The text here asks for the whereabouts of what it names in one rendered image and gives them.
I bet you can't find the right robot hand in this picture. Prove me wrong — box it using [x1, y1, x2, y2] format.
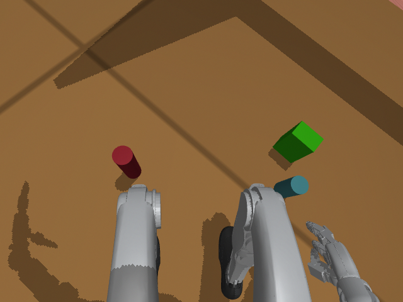
[306, 221, 360, 286]

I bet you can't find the right robot arm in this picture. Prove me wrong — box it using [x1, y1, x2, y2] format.
[336, 277, 380, 302]

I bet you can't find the right robot foot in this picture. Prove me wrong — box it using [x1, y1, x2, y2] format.
[219, 226, 243, 299]

